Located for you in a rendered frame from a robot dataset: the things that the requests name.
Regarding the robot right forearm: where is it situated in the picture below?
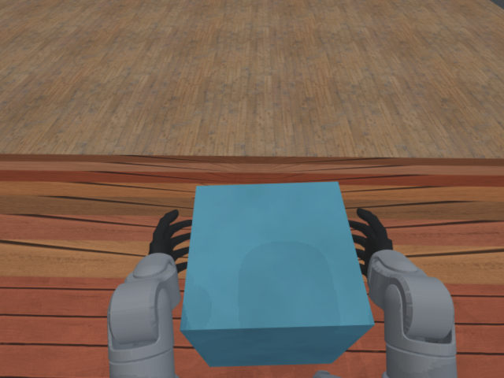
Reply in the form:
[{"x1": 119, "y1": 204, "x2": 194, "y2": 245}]
[{"x1": 367, "y1": 250, "x2": 458, "y2": 378}]

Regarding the robot right hand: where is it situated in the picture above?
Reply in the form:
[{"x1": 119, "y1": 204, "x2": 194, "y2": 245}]
[{"x1": 348, "y1": 208, "x2": 393, "y2": 278}]

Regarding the robot left forearm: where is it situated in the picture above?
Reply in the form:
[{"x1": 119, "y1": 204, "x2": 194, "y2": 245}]
[{"x1": 107, "y1": 253, "x2": 181, "y2": 378}]

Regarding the robot left hand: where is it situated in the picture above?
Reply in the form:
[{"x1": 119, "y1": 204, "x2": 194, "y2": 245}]
[{"x1": 148, "y1": 209, "x2": 192, "y2": 273}]

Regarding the right robot shin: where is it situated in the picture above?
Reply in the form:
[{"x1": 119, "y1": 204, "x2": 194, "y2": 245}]
[{"x1": 313, "y1": 370, "x2": 330, "y2": 377}]

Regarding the carton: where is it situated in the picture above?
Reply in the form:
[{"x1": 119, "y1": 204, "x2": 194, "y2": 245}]
[{"x1": 180, "y1": 181, "x2": 375, "y2": 367}]

